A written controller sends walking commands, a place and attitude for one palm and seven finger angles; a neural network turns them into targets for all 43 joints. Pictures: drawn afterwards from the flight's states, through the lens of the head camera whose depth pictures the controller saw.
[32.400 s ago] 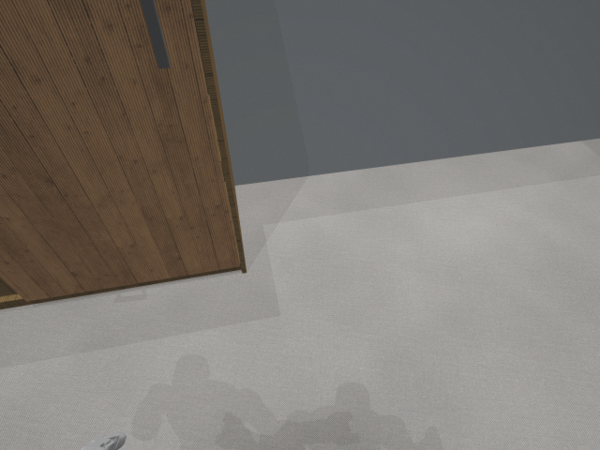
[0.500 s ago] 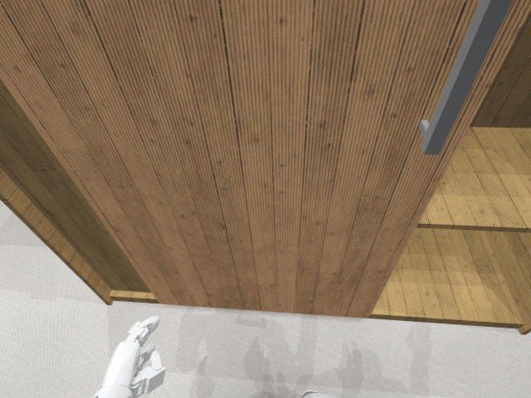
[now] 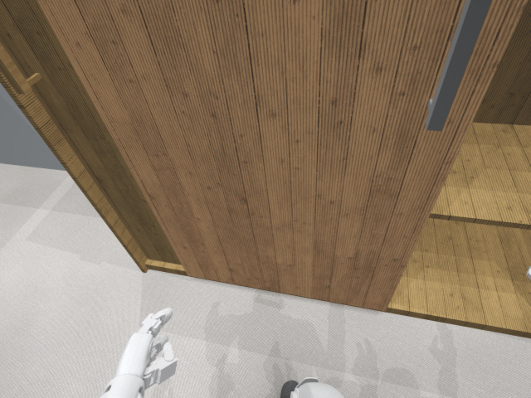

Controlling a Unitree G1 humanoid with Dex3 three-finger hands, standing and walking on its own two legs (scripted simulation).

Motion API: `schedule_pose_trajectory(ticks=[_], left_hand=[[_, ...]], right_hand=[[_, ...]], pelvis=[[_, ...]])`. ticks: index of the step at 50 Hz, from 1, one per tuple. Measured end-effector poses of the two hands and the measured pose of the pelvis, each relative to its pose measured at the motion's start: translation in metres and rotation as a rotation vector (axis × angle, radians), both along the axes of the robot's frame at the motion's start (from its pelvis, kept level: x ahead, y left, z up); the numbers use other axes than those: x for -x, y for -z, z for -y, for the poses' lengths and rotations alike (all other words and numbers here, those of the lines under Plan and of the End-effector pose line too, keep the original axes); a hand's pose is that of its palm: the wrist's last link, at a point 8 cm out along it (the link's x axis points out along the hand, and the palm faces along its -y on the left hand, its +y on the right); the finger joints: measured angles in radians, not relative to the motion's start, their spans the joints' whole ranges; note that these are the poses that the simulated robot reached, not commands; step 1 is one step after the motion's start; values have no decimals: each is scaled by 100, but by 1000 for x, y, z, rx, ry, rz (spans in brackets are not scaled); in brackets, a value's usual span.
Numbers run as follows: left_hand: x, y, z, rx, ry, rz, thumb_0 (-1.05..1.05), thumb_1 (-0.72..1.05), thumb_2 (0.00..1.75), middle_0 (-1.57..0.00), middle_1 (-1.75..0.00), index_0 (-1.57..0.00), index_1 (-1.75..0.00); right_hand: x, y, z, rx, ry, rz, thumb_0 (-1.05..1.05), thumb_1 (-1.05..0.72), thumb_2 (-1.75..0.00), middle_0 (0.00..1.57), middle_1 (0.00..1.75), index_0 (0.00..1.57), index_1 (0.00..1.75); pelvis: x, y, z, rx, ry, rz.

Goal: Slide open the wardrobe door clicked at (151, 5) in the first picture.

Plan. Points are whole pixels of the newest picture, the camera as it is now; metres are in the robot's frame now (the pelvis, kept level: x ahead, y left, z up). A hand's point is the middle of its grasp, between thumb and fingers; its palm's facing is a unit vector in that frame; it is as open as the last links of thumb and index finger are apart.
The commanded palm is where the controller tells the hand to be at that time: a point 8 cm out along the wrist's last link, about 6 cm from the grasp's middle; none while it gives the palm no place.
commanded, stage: stop stepping back and stand still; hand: right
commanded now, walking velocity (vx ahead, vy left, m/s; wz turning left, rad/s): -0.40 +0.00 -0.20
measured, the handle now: (464, 24) +0.51 -0.30 +0.29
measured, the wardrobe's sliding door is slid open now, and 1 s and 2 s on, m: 0.54 0.54 0.54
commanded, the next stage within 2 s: let the arm hang, fingers relaxed in 1.50 s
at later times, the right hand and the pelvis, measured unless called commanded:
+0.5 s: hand out of the picture +0.06 -0.38 +0.19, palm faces +0.51 +0.82 -0.28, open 7.5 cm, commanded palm -0.01 -0.40 +0.20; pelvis -0.14 -0.09 +0.02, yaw -3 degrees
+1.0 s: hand out of the picture +0.10 -0.41 +0.20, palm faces +0.48 +0.76 -0.43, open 7.5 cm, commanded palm +0.01 -0.45 +0.20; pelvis -0.11 -0.14 +0.01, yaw -4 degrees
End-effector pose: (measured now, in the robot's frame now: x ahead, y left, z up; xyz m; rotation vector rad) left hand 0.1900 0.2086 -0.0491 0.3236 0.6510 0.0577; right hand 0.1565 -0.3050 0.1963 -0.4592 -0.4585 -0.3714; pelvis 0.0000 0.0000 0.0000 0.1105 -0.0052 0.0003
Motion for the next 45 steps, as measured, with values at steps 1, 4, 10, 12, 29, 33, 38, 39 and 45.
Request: schedule_pose_trajectory(ticks=[1, 4, 10, 12, 29, 33, 38, 39, 45], left_hand=[[9, 2, 0, -4, -27, 6, 1, 90, 90, -20, -30, -20, -30], [39, 1, -1, -15, -86, 17, 1, 90, 90, -20, -30, -20, -30], [109, -6, 5, 4, -107, -22, 1, 90, 90, -20, -30, -20, -30], [132, 0, 6, -30, -124, -74, 1, 90, 90, -20, -30, -20, -30], [208, -15, 123, 79, -68, -138, 2, 90, 90, -20, -30, -20, -30], [191, -10, 128, 86, -48, -120, 2, 90, 90, -21, -30, -20, -30], [162, 16, 115, 53, -22, -99, 1, 90, 90, -21, -30, -20, -30], [160, 16, 113, 44, -31, -106, 1, 90, 90, -21, -30, -20, -30], [138, 12, 112, -16, -84, -48, 2, 90, 90, -20, -30, -20, -30]], right_hand=[[-3, 2, 1, 0, -31, 16, 2, -88, -89, 21, 30, 21, 31], [-4, 7, 7, -5, -95, 39, 2, -88, -89, 21, 30, 21, 31], [68, -10, 24, 125, -82, -38, 2, -88, -89, 21, 30, 21, 31], [96, -14, 32, 139, -76, -27, 2, -88, -89, 21, 30, 21, 31], [156, -20, 99, -18, 20, -106, 2, -89, -89, 20, 30, 20, 31], [162, -24, 116, 43, 95, -178, 2, -88, -89, 21, 30, 21, 31], [161, -4, 135, 7, 183, -155, 1, -88, -89, 21, 30, 21, 31], [160, 0, 137, -27, 190, -139, 2, -88, -89, 21, 30, 21, 31], [129, 10, 147, -76, 158, -60, 2, -89, -89, 21, 30, 21, 31]], pelvis=[[3, 4, 3, -7, 1, 14], [24, 9, 10, -8, 5, 41], [72, 5, 26, 54, 18, 17], [81, 7, 37, 48, 8, 21], [135, -38, 102, 12, 47, 3], [134, -37, 106, 22, 66, -17], [139, -8, 117, 49, 67, -24], [135, -8, 120, 53, 65, -20], [120, 2, 140, 102, 58, 9]])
